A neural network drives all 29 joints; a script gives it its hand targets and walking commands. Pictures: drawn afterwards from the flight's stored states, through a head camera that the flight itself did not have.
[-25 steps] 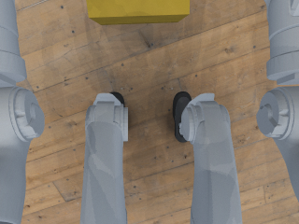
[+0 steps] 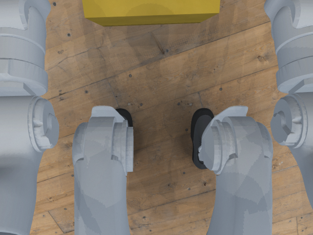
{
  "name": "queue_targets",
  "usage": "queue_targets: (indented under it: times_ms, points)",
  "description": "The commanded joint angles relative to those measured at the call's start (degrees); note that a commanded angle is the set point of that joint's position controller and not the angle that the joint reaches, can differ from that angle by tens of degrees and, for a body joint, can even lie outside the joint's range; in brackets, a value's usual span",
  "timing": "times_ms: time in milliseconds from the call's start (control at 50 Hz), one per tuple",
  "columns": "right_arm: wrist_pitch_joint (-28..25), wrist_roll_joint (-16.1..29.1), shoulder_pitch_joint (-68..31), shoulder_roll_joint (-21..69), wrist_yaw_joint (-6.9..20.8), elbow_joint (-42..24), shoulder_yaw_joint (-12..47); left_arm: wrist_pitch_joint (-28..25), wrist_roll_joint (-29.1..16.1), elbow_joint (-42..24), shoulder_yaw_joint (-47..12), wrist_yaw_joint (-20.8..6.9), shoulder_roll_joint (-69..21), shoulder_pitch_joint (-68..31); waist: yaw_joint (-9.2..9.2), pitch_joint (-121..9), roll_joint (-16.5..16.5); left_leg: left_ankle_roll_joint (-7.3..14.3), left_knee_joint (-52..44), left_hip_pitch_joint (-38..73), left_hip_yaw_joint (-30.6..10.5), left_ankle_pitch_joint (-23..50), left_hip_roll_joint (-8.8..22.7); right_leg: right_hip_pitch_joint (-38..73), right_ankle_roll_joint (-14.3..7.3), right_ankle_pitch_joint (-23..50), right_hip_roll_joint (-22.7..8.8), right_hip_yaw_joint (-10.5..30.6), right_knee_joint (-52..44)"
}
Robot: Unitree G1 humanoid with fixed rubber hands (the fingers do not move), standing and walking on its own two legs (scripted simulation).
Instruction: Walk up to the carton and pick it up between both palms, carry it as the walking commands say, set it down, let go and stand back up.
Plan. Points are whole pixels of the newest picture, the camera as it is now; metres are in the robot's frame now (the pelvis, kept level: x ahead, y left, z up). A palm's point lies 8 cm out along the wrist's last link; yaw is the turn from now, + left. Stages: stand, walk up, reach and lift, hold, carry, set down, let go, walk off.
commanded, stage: reach and lift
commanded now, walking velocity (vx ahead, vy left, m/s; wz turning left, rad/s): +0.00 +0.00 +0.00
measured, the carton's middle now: out of the picture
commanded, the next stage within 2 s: none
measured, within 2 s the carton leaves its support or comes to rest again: leaves its support in 1.86 s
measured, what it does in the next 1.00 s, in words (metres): stands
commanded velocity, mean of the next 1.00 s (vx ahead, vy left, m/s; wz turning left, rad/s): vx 0.00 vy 0.00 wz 0.00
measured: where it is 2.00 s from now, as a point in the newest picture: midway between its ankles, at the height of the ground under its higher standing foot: (162, 148)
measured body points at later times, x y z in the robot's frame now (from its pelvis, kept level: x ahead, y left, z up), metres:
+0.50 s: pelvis +0.01 +0.00 -0.04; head +0.39 +0.01 +0.19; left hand +0.55 +0.23 -0.24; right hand +0.57 -0.18 -0.23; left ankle +0.11 +0.13 -0.34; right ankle +0.11 -0.13 -0.34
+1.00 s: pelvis +0.00 +0.00 -0.03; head +0.39 +0.02 +0.19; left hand +0.55 +0.21 -0.24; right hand +0.57 -0.14 -0.23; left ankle +0.11 +0.13 -0.34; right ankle +0.11 -0.13 -0.34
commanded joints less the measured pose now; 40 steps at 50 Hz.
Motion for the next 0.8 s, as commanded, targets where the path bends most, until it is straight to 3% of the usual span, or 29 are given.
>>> queue_targets:
  times_ms: [0, 20, 60, 80, 100, 120, 140, 160, 200, 220, 240, 300, 320, 340, 400, 420, 440, 460, 520, 540, 560, 580, 600, 680, 700, 720, 740, 760, 780]
  points:
    - [-3.25, 1.05, -18.31, -6.63, 0.24, -3.58, 1.49, -3.59, -1.96, -1.95, -0.93, -0.51, 7.20, -17.87, 1.13, -85.99, 0.58, 1.46, -8.36, 33.81, 6.96, 23.50, 2.15, 33.97, -2.54, 21.15, -1.11, -6.29, -5.65]
    - [-2.85, 0.39, -19.00, -8.37, 0.34, -2.92, -0.39, -3.47, -0.15, -5.20, -0.17, 0.14, 8.70, -19.73, 1.23, -86.41, 3.85, 0.52, -8.31, 37.99, 6.57, 24.07, 2.59, 30.67, -2.60, 20.00, -1.50, -6.69, -4.83]
    - [-4.08, -0.67, -19.94, -10.42, 0.07, -4.20, -1.74, -4.07, -1.04, -3.64, -0.62, 0.21, 8.21, -18.53, -0.71, -83.84, 2.80, 0.42, -8.33, 34.72, 6.54, 21.29, 2.29, 32.34, -2.56, 18.88, -1.19, -7.00, -4.59]
    - [-4.18, -0.56, -19.01, -10.05, 0.24, -1.30, -1.61, -4.29, -1.51, -1.14, -1.50, -0.10, 7.77, -19.15, -0.51, -81.27, 3.18, 0.19, -7.90, 33.95, 5.44, 22.32, 2.60, 28.70, -2.54, 19.47, -1.54, -7.61, -3.15]
    - [-4.17, -0.60, -19.57, -8.79, 0.54, 1.22, -0.54, -5.22, -0.95, -0.11, -0.35, 0.00, 10.19, -19.67, 0.28, -75.74, 0.98, 0.53, -7.38, 30.90, 5.51, 23.37, 2.00, 26.73, -1.91, 20.06, -1.32, -6.92, -2.92]
    - [-4.79, -0.87, -18.04, -7.66, 0.87, 2.83, -0.24, -5.68, -1.20, -0.03, -0.34, -0.52, 9.51, -19.61, -0.42, -73.97, 0.77, 0.49, -5.80, 26.44, 5.59, 22.53, 2.75, 28.25, -2.69, 20.77, -1.93, -5.76, -2.10]
    - [-5.59, -1.98, -18.12, -8.10, 0.85, 1.37, -1.19, -6.35, -0.30, -0.86, 0.02, -0.37, 9.33, -18.24, -0.50, -75.12, 1.54, 0.23, -5.34, 26.19, 5.59, 25.12, 2.43, 28.01, -2.48, 23.81, -1.41, -5.32, -1.57]
    - [-6.51, -1.80, -21.72, -10.04, 0.65, -3.24, -1.75, -6.51, -0.47, -0.26, 0.02, -0.20, 10.52, -19.28, -1.20, -75.33, -0.25, 0.89, -4.82, 28.15, 5.36, 27.06, 2.46, 26.18, -2.36, 24.21, -1.53, -5.66, -1.74]
    - [-6.42, -1.30, -18.94, -9.40, 0.62, 2.43, 0.02, -6.19, -0.66, 8.03, 0.99, -0.50, 9.58, -14.64, 0.68, -73.36, -1.32, 1.16, -4.11, 24.89, 5.77, 23.83, 2.39, 30.02, -2.28, 22.90, -1.68, -5.06, -0.81]
    - [-6.97, 0.19, -20.49, -8.09, 0.61, -0.50, 1.03, -6.94, -0.14, 5.12, 1.75, -0.33, 10.78, -15.46, 3.70, -74.58, -0.43, 1.28, -3.68, 26.07, 5.79, 27.15, 2.59, 29.30, -2.49, 24.59, -1.57, -4.17, -0.63]
    - [-6.69, 1.79, -17.56, -4.53, 1.20, 3.85, 2.79, -7.63, -0.87, 2.73, -0.94, -0.44, 9.16, -16.59, 3.05, -73.85, 0.86, 0.95, -4.73, 25.32, 6.09, 27.47, 2.25, 29.86, -2.72, 26.33, -1.56, -4.49, -0.32]
    - [-6.98, 2.70, -15.93, -5.04, 1.76, 2.89, 2.87, -7.90, -0.55, 4.63, -1.31, -0.60, 9.38, -14.95, 1.90, -72.88, 0.57, 1.92, -3.75, 27.07, 5.07, 28.29, 2.71, 25.90, -2.26, 25.84, -1.11, -5.37, 0.50]
    - [-6.88, 3.18, -16.62, -5.82, 1.21, 3.10, 2.08, -8.11, -2.00, 2.02, -3.01, -0.29, 9.10, -17.31, 1.45, -75.95, 4.15, 1.23, -3.33, 30.47, 5.81, 30.84, 3.03, 27.38, -2.94, 28.10, -1.28, -4.33, 0.22]
    - [-6.81, 2.07, -16.45, -6.46, 0.77, 4.58, 1.93, -7.81, -1.66, 3.57, -3.92, -0.36, 7.69, -16.45, 1.01, -74.65, 4.49, 0.56, -3.42, 29.79, 6.02, 29.24, 2.28, 26.49, -2.82, 26.21, -1.38, -5.24, 0.27]
    - [-7.25, 2.93, -17.17, -4.02, 1.32, 2.79, 4.34, -7.68, -5.79, 4.98, -5.56, -1.31, 4.79, -15.61, -0.61, -72.63, -0.54, 2.31, -3.75, 26.54, 5.00, 27.98, 2.67, 28.85, -3.17, 26.26, -1.72, -5.18, -0.20]
    - [-7.37, 2.04, -15.08, -6.62, 0.85, 3.08, 1.96, -7.49, -4.39, 6.13, -5.02, -1.38, 6.15, -14.87, -1.84, -72.24, -0.40, 1.69, -3.39, 26.50, 4.90, 26.78, 3.20, 27.87, -2.53, 25.28, -1.95, -5.56, -0.47]
    - [-7.35, 2.00, -16.22, -3.19, 0.92, 3.19, 3.35, -7.72, -5.16, 4.25, -4.49, -1.13, 6.36, -15.26, -0.80, -71.79, -0.78, 2.00, -4.06, 26.21, 5.32, 26.31, 2.32, 27.38, -3.09, 24.74, -1.06, -5.95, -0.30]
    - [-7.50, 1.89, -15.47, -4.89, 1.04, 3.68, 2.52, -7.46, -3.98, 4.87, -4.86, -1.06, 5.01, -14.50, -0.22, -72.42, 2.47, 1.59, -3.59, 28.21, 4.99, 27.93, 2.17, 25.49, -3.55, 24.84, -1.55, -5.36, -0.46]
    - [-6.67, 3.74, -17.83, -2.95, 1.32, 4.90, 4.87, -7.77, -3.73, 5.30, -3.92, -0.83, 6.81, -17.97, 2.67, -70.73, 1.78, 1.74, -4.60, 27.37, 5.54, 26.23, 2.62, 25.87, -2.84, 22.54, -1.37, -4.90, -1.74]
    - [-6.43, 3.28, -17.31, -3.07, 1.41, 6.74, 3.67, -7.47, -2.98, 7.34, -4.52, -0.93, 5.81, -17.06, 2.52, -69.19, 3.55, 1.48, -5.22, 25.72, 5.31, 24.63, 2.92, 23.65, -3.12, 21.50, -1.22, -5.24, -1.19]
    - [-6.72, 1.27, -19.81, -6.18, 0.89, 3.29, 1.85, -7.89, -1.92, 2.92, -4.27, -0.45, 7.33, -17.83, 1.64, -72.75, 3.66, 1.07, -4.35, 27.98, 5.12, 25.77, 2.53, 25.27, -3.37, 22.13, -1.06, -5.17, -0.43]
    - [-6.89, 1.92, -18.60, -4.07, 0.78, 3.66, 3.69, -8.05, -3.45, 3.09, -3.91, -0.56, 8.17, -19.49, 1.15, -72.61, 0.78, 1.19, -4.88, 26.57, 5.05, 26.26, 2.57, 28.59, -2.72, 24.14, -1.09, -5.14, -1.30]
    - [-6.96, 1.01, -15.57, -4.77, 0.51, 6.62, 2.71, -7.60, -4.13, 5.99, -4.18, -0.59, 6.06, -17.35, -0.45, -70.94, 1.12, 1.15, -4.32, 26.46, 4.94, 24.30, 2.33, 26.55, -2.94, 21.64, -1.32, -5.10, -1.77]
    - [-7.45, 2.01, -21.16, -2.38, 0.18, 1.72, 4.96, -7.49, -4.36, 6.81, -4.46, -0.77, 4.77, -19.18, 1.99, -71.74, -0.58, 2.22, -4.51, 25.00, 5.17, 25.20, 2.62, 28.54, -3.00, 23.53, -0.86, -4.39, -2.82]
    - [-7.10, 2.41, -20.62, -2.11, 0.12, 4.39, 4.94, -7.73, -4.15, 7.58, -4.95, -0.65, 5.13, -19.27, 1.64, -71.08, 0.61, 2.03, -4.61, 24.78, 5.53, 24.04, 2.45, 27.65, -2.90, 22.54, -0.88, -4.72, -2.29]
    - [-6.82, 1.09, -19.21, -3.21, 0.05, 5.92, 3.40, -7.62, -3.07, 7.36, -4.30, -0.41, 5.09, -19.56, -0.29, -70.72, 1.05, 1.49, -5.23, 25.85, 4.93, 22.90, 2.17, 27.23, -2.46, 21.89, -1.04, -5.07, -2.27]
    - [-6.11, 1.83, -19.10, -1.60, 0.54, 8.53, 4.98, -7.39, -2.71, 9.57, -4.25, -0.53, 4.40, -19.27, 1.62, -68.01, 1.18, 1.51, -6.06, 25.48, 5.19, 22.05, 2.55, 25.02, -2.61, 19.55, -0.81, -5.02, -3.39]
    - [-6.65, 1.53, -18.78, -2.09, 0.68, 6.95, 4.36, -7.79, -2.40, 6.71, -4.25, -0.36, 4.19, -20.25, 2.67, -70.48, 2.49, 1.47, -4.80, 27.28, 5.57, 23.99, 2.00, 25.14, -2.90, 20.16, -0.73, -4.57, -3.03]
    - [-6.72, 1.31, -19.97, -2.17, 0.65, 7.23, 2.65, -8.13, -3.04, 5.42, -6.17, -0.21, 3.95, -22.57, 0.42, -69.24, 3.61, 1.38, -5.94, 28.70, 4.38, 24.63, 1.93, 20.50, -3.33, 19.72, -0.66, -5.67, -2.87]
